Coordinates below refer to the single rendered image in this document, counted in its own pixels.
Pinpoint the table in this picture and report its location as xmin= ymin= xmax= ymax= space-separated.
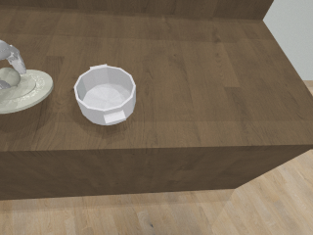
xmin=0 ymin=0 xmax=313 ymax=201

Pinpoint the knob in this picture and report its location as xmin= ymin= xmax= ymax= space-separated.
xmin=0 ymin=67 xmax=21 ymax=87

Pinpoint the pot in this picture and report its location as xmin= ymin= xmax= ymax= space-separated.
xmin=73 ymin=64 xmax=136 ymax=125

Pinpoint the left robot hand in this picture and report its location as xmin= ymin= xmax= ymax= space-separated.
xmin=0 ymin=40 xmax=26 ymax=90

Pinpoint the lid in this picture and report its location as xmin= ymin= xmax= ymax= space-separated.
xmin=0 ymin=70 xmax=54 ymax=115

